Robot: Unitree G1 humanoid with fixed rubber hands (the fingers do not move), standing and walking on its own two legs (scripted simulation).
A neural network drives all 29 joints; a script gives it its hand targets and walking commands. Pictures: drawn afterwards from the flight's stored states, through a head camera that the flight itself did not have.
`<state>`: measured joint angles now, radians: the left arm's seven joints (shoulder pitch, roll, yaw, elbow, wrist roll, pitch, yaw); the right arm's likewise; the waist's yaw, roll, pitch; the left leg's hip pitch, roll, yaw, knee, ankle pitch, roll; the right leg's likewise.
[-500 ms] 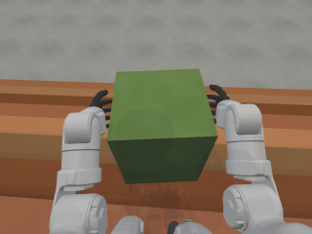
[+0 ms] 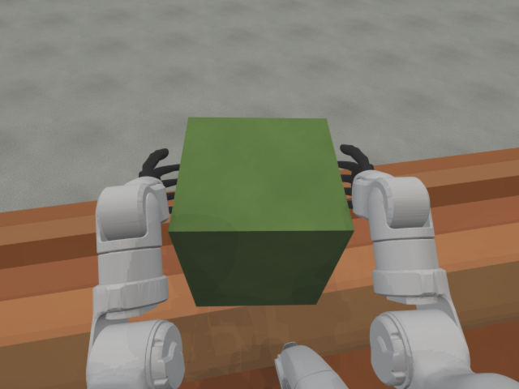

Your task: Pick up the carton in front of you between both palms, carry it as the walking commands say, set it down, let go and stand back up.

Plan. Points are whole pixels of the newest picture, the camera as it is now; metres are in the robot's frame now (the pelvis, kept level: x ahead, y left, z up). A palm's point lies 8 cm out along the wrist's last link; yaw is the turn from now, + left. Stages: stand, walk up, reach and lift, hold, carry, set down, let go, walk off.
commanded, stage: carry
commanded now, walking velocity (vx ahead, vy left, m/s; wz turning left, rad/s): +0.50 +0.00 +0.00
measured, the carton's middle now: (257, 218) +0.37 -0.05 +0.03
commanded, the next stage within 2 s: none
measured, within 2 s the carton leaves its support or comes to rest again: neither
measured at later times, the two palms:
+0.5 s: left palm (154, 175) +0.73 +0.18 -0.23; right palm (254, 157) +0.74 -0.11 -0.23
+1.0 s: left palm (168, 143) +1.10 +0.19 -0.46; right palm (237, 127) +1.13 -0.11 -0.45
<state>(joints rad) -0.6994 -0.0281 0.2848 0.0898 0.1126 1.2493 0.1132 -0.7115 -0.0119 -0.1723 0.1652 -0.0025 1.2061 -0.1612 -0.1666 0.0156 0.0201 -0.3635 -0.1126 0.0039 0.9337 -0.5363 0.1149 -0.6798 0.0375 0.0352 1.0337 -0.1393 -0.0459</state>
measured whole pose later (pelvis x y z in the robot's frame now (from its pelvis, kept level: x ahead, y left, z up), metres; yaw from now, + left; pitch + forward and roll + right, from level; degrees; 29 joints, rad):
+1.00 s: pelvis +0.78 +0.01 -0.54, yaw -1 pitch +2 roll -1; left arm -0.48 -0.01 0.12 0.11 0.00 1.00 0.17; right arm -0.50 0.03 -0.19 0.16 -0.03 0.97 -0.13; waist 0.10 -0.03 0.01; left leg -0.73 -0.02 -0.08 1.42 -0.43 0.03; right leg -0.42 0.15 -0.11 0.88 -0.49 -0.17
